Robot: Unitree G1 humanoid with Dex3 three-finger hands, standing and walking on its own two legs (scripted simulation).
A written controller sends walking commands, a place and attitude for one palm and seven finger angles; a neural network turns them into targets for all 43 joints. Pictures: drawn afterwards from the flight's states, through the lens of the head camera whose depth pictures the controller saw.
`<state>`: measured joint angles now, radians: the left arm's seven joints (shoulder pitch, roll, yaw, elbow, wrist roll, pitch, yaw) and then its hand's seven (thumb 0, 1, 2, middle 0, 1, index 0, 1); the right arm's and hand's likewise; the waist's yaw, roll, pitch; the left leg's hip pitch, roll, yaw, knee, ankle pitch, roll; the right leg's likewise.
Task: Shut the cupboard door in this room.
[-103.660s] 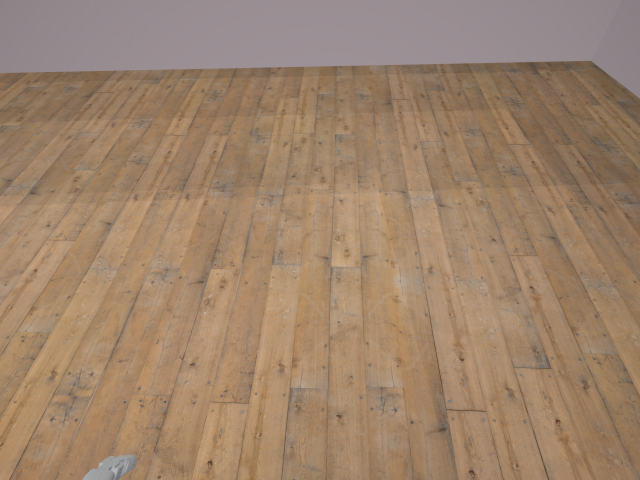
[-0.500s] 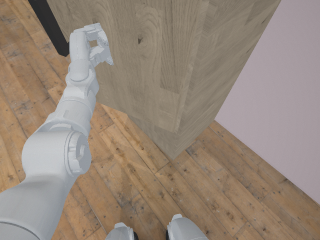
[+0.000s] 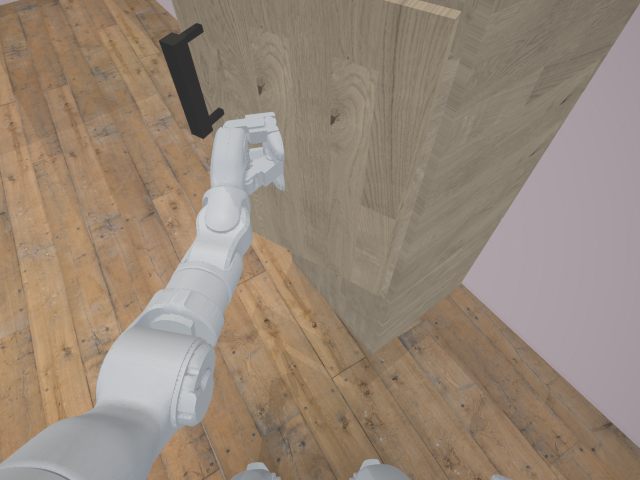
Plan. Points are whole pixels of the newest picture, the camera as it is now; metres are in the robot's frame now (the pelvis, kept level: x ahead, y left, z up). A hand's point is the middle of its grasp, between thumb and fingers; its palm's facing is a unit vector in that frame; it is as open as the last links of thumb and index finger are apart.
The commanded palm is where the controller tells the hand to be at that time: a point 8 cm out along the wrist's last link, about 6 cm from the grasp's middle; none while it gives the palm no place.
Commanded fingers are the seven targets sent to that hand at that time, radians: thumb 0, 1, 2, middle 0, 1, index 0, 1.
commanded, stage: draw the hand back to the body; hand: left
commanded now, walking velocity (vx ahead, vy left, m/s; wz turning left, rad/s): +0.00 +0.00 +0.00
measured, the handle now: (198, 83) +0.66 +0.14 +0.11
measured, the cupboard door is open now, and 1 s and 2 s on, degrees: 22 22 22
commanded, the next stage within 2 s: step back with the hand held close in 1.66 s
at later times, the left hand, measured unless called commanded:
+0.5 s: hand (189, 210) +0.39 +0.11 +0.15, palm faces -0.04 -1.00 -0.01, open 3.1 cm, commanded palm +0.35 +0.17 +0.15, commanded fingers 0.00 0.90 0.90 -1.25 -1.44 -1.25 -1.44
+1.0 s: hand (8, 311) +0.26 +0.23 +0.19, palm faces +0.26 -0.92 -0.29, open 4.0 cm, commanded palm +0.22 +0.28 +0.20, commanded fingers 0.00 0.90 0.90 -0.56 -0.69 -0.56 -0.69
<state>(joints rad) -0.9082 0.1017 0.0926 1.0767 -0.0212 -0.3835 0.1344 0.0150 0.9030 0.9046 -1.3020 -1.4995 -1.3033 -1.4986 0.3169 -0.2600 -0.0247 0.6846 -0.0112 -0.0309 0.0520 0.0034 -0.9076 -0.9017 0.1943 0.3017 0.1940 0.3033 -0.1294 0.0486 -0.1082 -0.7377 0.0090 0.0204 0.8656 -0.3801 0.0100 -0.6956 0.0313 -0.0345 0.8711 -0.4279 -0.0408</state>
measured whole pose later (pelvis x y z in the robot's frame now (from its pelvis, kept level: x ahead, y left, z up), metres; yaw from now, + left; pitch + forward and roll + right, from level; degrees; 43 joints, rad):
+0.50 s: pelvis +0.01 +0.01 +0.03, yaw -1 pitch +5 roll +0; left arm -0.35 0.15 0.08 0.45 -0.16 -0.19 -0.02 0.02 0.90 0.90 -1.30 -1.50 -1.30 -1.50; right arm 0.32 -0.27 -0.01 0.64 0.05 -0.02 -0.02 0.01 -0.91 -0.90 0.20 0.30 0.19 0.30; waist -0.04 0.05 -0.08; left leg -0.45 0.01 0.03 0.70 -0.34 0.02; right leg -0.40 0.04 -0.02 0.68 -0.37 -0.03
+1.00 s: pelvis +0.01 +0.02 +0.05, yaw +0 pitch -4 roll +0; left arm 0.19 0.29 0.12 -0.18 -0.07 -0.03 0.07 0.02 0.90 0.90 -0.82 -0.97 -0.82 -0.97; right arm 0.16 -0.21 0.07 0.59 0.03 0.01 -0.07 0.01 -0.90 -0.90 0.20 0.30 0.20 0.30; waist 0.04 0.08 0.00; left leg -0.14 -0.03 0.03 0.42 -0.22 0.04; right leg -0.09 0.00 -0.02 0.40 -0.25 -0.01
